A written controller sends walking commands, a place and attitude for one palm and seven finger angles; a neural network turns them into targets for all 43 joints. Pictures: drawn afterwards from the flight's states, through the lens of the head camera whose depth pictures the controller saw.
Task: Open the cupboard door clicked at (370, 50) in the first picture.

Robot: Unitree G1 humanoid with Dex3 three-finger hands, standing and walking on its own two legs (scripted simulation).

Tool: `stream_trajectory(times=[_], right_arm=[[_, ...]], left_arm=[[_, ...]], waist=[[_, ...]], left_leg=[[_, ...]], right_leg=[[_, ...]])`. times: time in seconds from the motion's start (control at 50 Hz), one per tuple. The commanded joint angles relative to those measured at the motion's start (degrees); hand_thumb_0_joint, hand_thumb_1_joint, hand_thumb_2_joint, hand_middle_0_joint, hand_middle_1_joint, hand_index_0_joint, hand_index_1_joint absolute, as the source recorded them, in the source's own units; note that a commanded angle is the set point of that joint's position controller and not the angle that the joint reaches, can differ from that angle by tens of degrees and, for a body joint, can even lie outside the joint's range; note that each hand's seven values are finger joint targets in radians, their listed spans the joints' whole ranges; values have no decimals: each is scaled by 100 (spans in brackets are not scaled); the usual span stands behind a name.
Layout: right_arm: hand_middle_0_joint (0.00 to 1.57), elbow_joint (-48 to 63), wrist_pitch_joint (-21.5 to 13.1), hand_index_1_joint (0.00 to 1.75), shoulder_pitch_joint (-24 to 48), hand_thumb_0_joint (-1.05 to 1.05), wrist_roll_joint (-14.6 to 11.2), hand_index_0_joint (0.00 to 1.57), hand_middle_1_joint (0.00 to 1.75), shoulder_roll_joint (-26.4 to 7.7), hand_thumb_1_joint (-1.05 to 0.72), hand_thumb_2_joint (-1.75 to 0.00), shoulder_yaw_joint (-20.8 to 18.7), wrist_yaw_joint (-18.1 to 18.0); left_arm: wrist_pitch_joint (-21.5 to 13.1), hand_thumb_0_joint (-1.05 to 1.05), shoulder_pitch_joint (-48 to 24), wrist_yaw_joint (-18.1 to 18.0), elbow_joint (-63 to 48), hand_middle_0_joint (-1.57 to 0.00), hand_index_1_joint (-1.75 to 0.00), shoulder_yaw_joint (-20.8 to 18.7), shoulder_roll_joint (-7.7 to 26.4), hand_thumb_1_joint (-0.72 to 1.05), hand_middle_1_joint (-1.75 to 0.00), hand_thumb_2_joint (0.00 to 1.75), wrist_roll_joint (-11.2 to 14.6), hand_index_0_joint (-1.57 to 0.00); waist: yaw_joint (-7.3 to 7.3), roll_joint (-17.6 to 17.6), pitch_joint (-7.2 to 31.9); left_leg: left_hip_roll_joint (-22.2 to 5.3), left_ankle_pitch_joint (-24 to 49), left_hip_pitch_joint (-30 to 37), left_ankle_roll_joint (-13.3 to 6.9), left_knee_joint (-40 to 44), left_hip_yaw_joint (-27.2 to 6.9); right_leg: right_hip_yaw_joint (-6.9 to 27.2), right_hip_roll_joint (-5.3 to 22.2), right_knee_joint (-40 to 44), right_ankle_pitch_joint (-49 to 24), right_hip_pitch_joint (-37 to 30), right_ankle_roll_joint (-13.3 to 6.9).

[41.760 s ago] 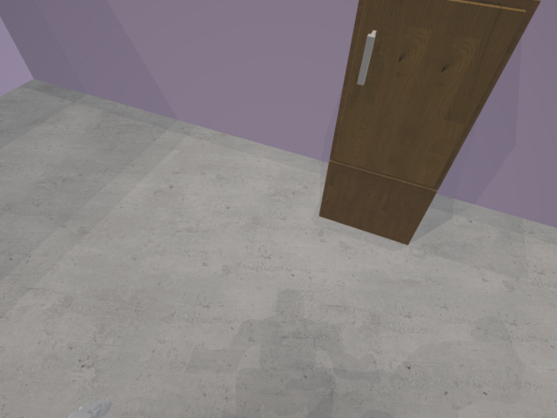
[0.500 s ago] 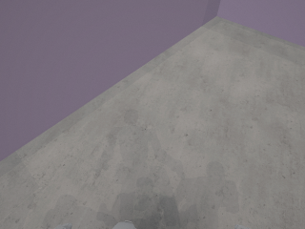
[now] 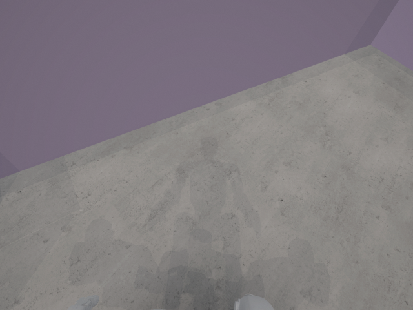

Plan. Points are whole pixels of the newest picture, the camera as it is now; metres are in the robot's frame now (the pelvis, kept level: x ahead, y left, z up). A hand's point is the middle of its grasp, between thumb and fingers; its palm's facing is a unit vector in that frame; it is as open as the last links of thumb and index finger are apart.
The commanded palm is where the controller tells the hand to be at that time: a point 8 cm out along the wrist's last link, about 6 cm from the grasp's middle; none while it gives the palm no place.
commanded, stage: turn to face it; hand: left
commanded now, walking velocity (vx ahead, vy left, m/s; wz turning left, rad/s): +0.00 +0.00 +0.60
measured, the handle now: out of the picture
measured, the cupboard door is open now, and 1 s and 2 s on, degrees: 41 41 41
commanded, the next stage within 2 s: take the last steps up to it in 1.90 s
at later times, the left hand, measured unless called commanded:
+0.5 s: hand out of the picture +0.00 +0.17 -0.17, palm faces +0.33 -0.92 -0.20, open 7.4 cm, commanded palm none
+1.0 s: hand out of the picture +0.02 +0.17 -0.14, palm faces +0.55 -0.78 -0.29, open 7.4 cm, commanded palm none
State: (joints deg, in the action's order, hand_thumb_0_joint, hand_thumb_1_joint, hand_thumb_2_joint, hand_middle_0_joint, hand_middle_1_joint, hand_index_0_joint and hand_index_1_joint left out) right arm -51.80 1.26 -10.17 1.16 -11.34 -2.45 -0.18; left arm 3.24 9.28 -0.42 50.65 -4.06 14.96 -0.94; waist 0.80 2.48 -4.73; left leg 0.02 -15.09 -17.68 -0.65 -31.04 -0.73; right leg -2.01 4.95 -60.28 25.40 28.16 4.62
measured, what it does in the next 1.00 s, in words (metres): steps on the spot, turning left: right foot, then left foot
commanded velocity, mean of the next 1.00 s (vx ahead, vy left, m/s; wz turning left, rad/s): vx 0.00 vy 0.00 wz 0.60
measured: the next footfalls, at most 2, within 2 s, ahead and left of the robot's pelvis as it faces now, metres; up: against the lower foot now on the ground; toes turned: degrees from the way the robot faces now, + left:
right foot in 0.16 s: +0.06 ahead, -0.16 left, +0.00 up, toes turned +3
left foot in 0.52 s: +0.01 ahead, +0.09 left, +0.00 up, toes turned +25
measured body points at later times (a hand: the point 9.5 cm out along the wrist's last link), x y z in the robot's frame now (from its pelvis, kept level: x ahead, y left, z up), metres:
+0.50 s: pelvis +0.01 -0.03 +0.00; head +0.06 +0.00 +0.44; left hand -0.02 +0.22 -0.16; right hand +0.19 -0.25 -0.13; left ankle -0.03 +0.08 -0.73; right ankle +0.02 -0.16 -0.73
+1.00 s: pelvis +0.04 -0.06 +0.00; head +0.09 -0.06 +0.44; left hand -0.01 +0.21 -0.12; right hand +0.24 -0.24 -0.16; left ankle -0.04 +0.04 -0.68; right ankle +0.10 -0.16 -0.73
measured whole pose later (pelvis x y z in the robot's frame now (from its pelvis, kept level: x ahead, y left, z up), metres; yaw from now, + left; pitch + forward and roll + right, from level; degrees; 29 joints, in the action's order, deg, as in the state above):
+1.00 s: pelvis +0.04 -0.06 +0.00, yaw +36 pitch +0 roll +1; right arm -53.8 4.1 -11.3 0.7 -14.5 -4.9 0.6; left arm 0.6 8.4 -1.0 48.5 -2.3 11.7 -1.2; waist 1.9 -2.5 -4.7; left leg 2.4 -27.8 -26.4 2.0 -56.6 -4.3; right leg -5.2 3.5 -33.6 18.4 15.6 -0.1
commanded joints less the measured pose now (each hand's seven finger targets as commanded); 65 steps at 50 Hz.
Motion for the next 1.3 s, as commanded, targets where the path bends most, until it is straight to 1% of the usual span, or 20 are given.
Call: stream_trajectory(times=[0.0,0.1,0.14,0.2,0.26,0.38,0.44,0.46,0.5,0.52,0.62,0.84,0.86,0.9,1.02,1.14,1.2,1.24,1.26,1.28], right_arm=[[20,325,-41,30,-145,0,52,20,30,-1336,-90,-90,-387,-77],[20,483,31,30,254,0,-30,20,30,-1179,-90,-90,-419,-20],[20,669,43,30,311,0,-60,20,30,-765,-90,-90,-380,43],[20,361,180,30,129,0,2,20,30,-809,-90,-90,-417,118],[20,342,201,30,174,0,-38,20,30,-578,-90,-90,-313,184],[20,485,114,30,627,0,-80,20,30,-431,-90,-90,-204,208],[20,427,45,30,252,0,-74,20,30,-561,-90,-90,-219,185],[20,336,16,30,-78,0,-58,20,30,-742,-90,-90,-272,179],[20,245,-7,30,-851,0,9,20,30,-1861,-90,-90,-560,73],[20,134,19,30,-1014,0,0,20,30,-1820,-90,-90,-530,32],[20,361,-84,30,-34,0,6,20,30,-1285,-90,-90,-344,-108],[20,416,30,30,196,0,8,20,30,-1333,-90,-90,-430,-43],[20,465,32,30,287,0,-28,20,30,-1225,-90,-90,-418,-26],[20,656,21,30,261,0,-85,20,30,-711,-90,-90,-354,23],[20,328,202,30,171,0,-46,20,30,-611,-90,-90,-330,183],[20,457,102,30,604,0,-73,20,30,-415,-90,-90,-197,216],[20,409,57,30,290,0,-58,20,30,-536,-90,-90,-215,189],[20,298,-12,30,-375,0,-6,20,30,-1158,-90,-90,-376,155],[20,231,-22,30,-839,0,30,20,30,-1790,-90,-90,-554,95],[20,92,14,30,-1088,0,10,20,30,-1875,-90,-90,-548,32]], left_arm=[[-171,0,-87,-13,-551,-20,-30,-68,257,90,-30,90,29,-20],[-308,0,717,-60,-388,-20,-30,-167,524,90,-30,90,26,-20],[-356,0,826,-140,-429,-20,-30,-282,1358,90,-30,90,-80,-20],[-375,0,39,-158,-584,-20,-30,-102,705,90,-30,90,-25,-20],[-397,0,81,-148,-592,-20,-30,-66,579,90,-30,90,-41,-20],[-402,0,728,-142,-343,-20,-30,-193,895,90,-30,90,-85,-20],[-377,0,650,-100,-301,-20,-30,-240,956,90,-30,90,-45,-20],[-350,0,554,-80,-339,-20,-30,-240,905,90,-30,90,6,-20],[-265,0,163,-29,-735,-20,-30,-49,243,90,-30,90,49,-20],[-201,0,-165,-57,-829,-20,-30,-35,426,90,-30,90,1,-20],[-169,0,89,10,-437,-20,-30,-111,386,90,-30,90,-27,-20],[-252,0,362,-36,-459,-20,-30,-94,378,90,-30,90,52,-20],[-300,0,610,-62,-399,-20,-30,-144,518,90,-30,90,41,-20],[-375,0,836,-140,-409,-20,-30,-287,1357,90,-30,90,-88,-20],[-384,0,8,-160,-579,-20,-30,-82,585,90,-30,90,-45,-20],[-394,0,672,-138,-321,-20,-30,-214,908,90,-30,90,-88,-20],[-374,0,652,-94,-286,-20,-30,-245,980,90,-30,90,-43,-20],[-323,0,514,-48,-434,-20,-30,-205,718,90,-30,90,38,-20],[-292,0,191,-18,-706,-20,-30,-73,269,90,-30,90,67,-20],[-214,0,-143,-58,-808,-20,-30,-56,403,90,-30,90,9,-20]], waist=[[55,-1170,710],[-375,-688,825],[-505,1646,767],[5,1152,320],[23,971,418],[-352,898,754],[-134,809,915],[89,409,1009],[552,-2156,1229],[569,-1390,1174],[43,-1258,756],[-181,-1276,731],[-349,-928,757],[-494,1605,835],[18,967,397],[-355,904,661],[-157,902,791],[264,-474,1212],[551,-2087,1219],[604,-1524,1321]], left_leg=[[-1235,2092,616,-814,925,-1429],[-632,887,-783,-306,141,-1430],[365,-2133,-1791,281,-2704,-121],[-147,-1160,-1687,333,-4185,-276],[-163,-941,-1428,449,-3406,120],[-69,-1166,-920,419,-1376,601],[27,-307,-4,301,-46,713],[-37,445,798,223,607,558],[-2385,3492,1970,-1090,1062,-2555],[-2505,3372,1828,-1337,904,-2231],[-1337,2384,982,-798,1016,-1244],[-900,1838,-108,-605,538,-1789],[-656,1286,-586,-382,260,-1672],[523,-2028,-1854,306,-2354,-142],[-161,-990,-1388,436,-3477,70],[-60,-1152,-873,400,-1263,631],[73,-338,-71,295,-189,777],[-736,1377,1591,-116,743,-351],[-2275,3465,2038,-1027,1002,-2459],[-2497,3557,1927,-1413,895,-2396]], right_leg=[[37,-195,1055,-26,-295,-7],[129,-148,3642,-1285,-2485,-145],[2514,2424,4695,-1507,-2436,-1200],[1206,1591,4406,-1894,-1557,-1147],[136,1260,4094,-3246,-1885,-1016],[-95,1563,3549,-4325,-2778,-1111],[-467,1529,2903,-4086,-2449,-808],[-663,1427,2360,-3537,-1855,-565],[-692,215,57,1357,660,113],[-23,336,-438,1141,747,-8],[213,154,-535,-243,548,34],[-61,-455,2714,-844,-1653,-69],[68,-270,3490,-1310,-2333,-112],[2532,2312,4612,-1716,-2836,-1137],[183,1360,4147,-3105,-1882,-1073],[-192,1583,3508,-4321,-2741,-1087],[-510,1509,2950,-4251,-2444,-793],[-928,1062,1456,-2516,-1010,-272],[-860,238,123,1178,529,108],[-66,256,-488,1318,672,-25]])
